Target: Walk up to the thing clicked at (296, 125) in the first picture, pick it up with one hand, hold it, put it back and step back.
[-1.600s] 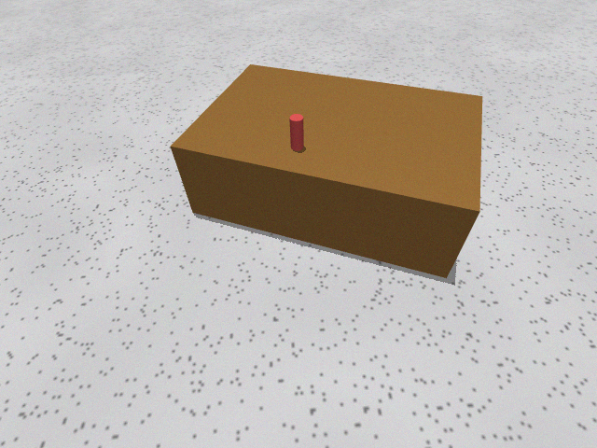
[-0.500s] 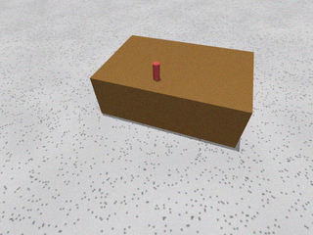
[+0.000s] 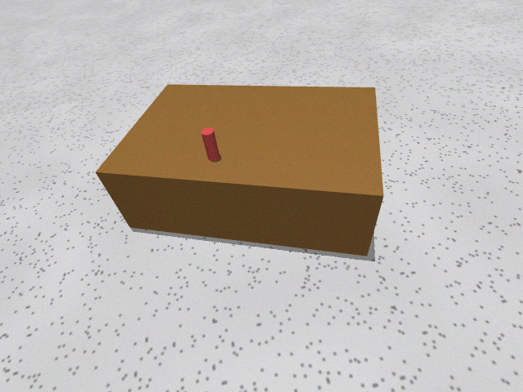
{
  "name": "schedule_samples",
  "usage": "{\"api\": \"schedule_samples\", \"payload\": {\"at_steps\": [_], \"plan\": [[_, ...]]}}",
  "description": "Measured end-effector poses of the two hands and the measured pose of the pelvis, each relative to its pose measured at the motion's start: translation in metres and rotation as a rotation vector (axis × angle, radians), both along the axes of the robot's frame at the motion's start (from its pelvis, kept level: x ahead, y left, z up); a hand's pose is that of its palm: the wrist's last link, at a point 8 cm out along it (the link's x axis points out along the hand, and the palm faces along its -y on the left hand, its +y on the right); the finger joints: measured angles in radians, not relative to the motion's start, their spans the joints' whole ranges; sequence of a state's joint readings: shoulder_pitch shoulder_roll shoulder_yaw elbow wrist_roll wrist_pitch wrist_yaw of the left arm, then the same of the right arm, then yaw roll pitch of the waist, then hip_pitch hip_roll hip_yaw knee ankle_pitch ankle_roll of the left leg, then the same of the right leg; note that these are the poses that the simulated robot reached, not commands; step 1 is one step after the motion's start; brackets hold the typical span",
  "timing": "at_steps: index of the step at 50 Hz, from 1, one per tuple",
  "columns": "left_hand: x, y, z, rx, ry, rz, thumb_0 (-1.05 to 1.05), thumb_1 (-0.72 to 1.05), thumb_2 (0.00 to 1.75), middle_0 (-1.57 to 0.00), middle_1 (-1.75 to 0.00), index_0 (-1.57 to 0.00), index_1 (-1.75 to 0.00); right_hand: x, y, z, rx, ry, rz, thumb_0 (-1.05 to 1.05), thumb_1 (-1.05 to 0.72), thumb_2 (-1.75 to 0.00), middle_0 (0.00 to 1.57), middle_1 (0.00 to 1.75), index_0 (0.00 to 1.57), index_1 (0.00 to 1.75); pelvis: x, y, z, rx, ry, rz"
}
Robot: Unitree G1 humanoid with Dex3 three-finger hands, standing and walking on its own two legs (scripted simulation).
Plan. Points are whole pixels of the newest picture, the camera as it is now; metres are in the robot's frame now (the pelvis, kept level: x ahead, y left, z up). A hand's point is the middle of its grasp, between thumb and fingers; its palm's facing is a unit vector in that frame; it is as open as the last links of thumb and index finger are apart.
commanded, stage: walk up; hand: left
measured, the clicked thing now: (210, 144) +1.10 +0.32 -0.31
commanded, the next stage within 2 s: none
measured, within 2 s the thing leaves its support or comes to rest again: neither
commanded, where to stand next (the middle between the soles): +0.60 +0.11 m, yaw -9 degrees
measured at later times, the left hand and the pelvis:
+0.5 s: hand (125, 305) +0.32 +0.34 -0.14, palm faces -0.12 -0.92 -0.38, open 7.4 cm; pelvis +0.23 +0.07 +0.00, yaw -5 degrees
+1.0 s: hand (146, 239) +0.47 +0.33 -0.11, palm faces -0.12 -0.88 -0.46, open 7.4 cm; pelvis +0.40 +0.06 +0.00, yaw -8 degrees
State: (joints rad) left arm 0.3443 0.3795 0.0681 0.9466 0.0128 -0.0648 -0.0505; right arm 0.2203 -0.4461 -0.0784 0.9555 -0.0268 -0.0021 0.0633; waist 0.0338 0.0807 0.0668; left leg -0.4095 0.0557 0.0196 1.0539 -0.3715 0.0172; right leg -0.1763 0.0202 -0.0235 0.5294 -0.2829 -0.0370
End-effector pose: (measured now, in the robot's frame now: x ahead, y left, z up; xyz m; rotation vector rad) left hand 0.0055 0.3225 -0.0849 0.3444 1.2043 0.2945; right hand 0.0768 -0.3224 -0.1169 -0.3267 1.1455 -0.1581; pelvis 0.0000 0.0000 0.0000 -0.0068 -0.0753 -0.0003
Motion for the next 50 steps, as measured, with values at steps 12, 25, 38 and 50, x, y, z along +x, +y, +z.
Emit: {"api": "schedule_samples", "payload": {"at_steps": [12,25,38,50], "plan": [[0.110,0.023,-0.023,-0.044,0.037,-0.063,0.01,0.90,0.89,-0.21,-0.30,-0.21,-0.30,0.117,0.028,0.012,-0.027,-0.020,0.012,0.01,-0.90,-0.90,0.20,0.30,0.20,0.30,0.112,0.029,-0.008,-0.035,0.036,-0.038],[0.314,0.063,-0.013,-0.034,-0.066,-0.205,0.01,0.90,0.89,-0.21,-0.30,-0.21,-0.30,0.198,0.079,0.034,-0.024,-0.086,-0.102,0.00,-0.90,-0.90,0.21,0.30,0.21,0.30,0.231,0.066,0.004,-0.001,0.023,-0.084],[0.451,0.029,-0.003,0.038,-0.155,-0.284,0.01,0.90,0.89,-0.21,-0.30,-0.21,-0.30,0.248,0.053,-0.024,0.031,0.026,-0.165,0.01,-0.90,-0.90,0.20,0.30,0.20,0.30,0.332,0.047,-0.021,0.006,0.013,-0.115],[0.465,0.052,0.015,0.047,-0.077,-0.216,0.01,0.90,0.89,-0.21,-0.30,-0.21,-0.30,0.351,0.062,-0.001,0.034,-0.017,-0.110,0.01,-0.90,-0.90,0.20,0.30,0.20,0.30,0.399,0.062,0.000,0.011,0.017,-0.137]]}}
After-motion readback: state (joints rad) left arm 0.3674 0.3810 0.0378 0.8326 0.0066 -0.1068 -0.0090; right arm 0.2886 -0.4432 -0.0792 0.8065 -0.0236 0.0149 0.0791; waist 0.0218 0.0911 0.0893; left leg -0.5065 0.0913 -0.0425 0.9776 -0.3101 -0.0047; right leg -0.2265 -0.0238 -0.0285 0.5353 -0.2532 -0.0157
